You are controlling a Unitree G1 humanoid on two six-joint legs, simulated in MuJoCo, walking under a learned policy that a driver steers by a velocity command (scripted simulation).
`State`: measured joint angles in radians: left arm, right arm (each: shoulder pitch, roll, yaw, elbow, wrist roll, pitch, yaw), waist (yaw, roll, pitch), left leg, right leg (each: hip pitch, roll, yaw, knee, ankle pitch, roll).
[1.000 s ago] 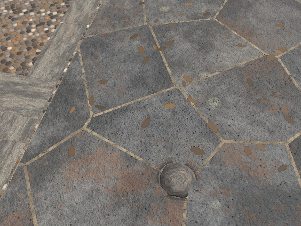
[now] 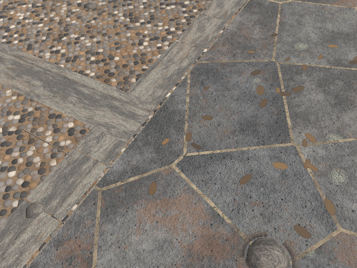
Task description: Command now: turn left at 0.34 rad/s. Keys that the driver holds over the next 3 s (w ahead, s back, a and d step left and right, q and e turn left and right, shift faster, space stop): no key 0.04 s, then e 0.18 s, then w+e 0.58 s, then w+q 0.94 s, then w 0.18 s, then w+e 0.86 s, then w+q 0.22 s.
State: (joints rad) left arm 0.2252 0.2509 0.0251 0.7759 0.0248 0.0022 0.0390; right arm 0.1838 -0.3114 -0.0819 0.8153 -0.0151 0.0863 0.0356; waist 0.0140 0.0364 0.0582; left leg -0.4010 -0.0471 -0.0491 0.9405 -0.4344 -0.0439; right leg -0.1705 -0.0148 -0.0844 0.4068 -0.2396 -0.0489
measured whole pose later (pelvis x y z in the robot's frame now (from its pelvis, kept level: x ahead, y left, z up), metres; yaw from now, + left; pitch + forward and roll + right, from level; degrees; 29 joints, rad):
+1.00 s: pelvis +0.21 -0.12 -0.01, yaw -21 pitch +1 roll +0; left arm 0.42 0.24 0.03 0.90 0.01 -0.07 -0.01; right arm 0.12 -0.28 -0.03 0.81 -0.03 -0.02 0.05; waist 0.03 0.05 0.04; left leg -0.68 0.07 0.07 0.77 -0.03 0.01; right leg 0.11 0.12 0.05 0.15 -0.27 -0.11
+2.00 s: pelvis +0.77 -0.26 +0.00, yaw +8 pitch +2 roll -1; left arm 0.42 0.26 0.03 0.89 0.01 -0.09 -0.02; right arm 0.12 -0.28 -0.04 0.76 -0.04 -0.01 0.05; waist 0.06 0.05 0.02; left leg -0.61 0.04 -0.05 0.83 -0.14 0.03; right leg -0.07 0.03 -0.10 0.26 -0.22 -0.04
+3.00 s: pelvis +1.26 -0.30 +0.00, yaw -18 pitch +0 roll -1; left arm 0.35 0.24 0.05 0.89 0.01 -0.07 -0.01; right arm 0.19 -0.26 -0.04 0.81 -0.03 -0.02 0.03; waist 0.02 0.05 0.04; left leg -0.67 0.13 0.00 0.92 -0.10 0.00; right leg -0.02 0.13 -0.03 0.21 -0.19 -0.12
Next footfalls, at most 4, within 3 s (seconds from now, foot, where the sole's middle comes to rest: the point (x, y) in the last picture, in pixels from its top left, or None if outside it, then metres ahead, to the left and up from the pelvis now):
0.14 left None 0.02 0.12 -0.78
0.62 right None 0.11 -0.14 -0.78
1.14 left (243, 264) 0.48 -0.15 -0.78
1.66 right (287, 192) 0.77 -0.36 -0.78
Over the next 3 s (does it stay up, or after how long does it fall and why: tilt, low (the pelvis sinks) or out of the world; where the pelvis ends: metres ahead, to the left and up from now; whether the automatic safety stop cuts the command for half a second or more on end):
stays up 1.26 -0.30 0.00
